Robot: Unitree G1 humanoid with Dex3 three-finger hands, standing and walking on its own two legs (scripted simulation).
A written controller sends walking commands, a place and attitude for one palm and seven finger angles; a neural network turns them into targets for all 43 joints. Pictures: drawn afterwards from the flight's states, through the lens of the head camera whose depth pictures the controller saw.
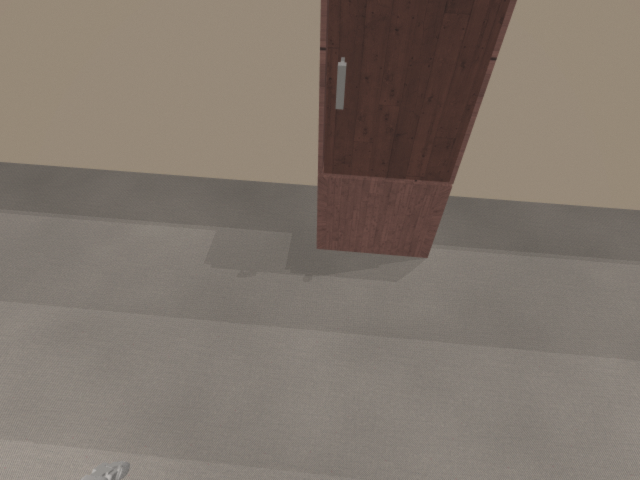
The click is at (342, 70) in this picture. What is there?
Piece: cupboard door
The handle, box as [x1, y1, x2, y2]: [336, 57, 346, 109]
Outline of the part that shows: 344,57 341,57 341,61 338,62 336,108 341,109 343,107 346,62 344,61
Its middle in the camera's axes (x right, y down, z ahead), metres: +0.05 -0.43 +1.06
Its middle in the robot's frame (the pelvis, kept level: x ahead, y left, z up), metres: +1.09 +0.00 -0.01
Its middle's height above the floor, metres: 0.76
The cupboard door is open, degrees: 0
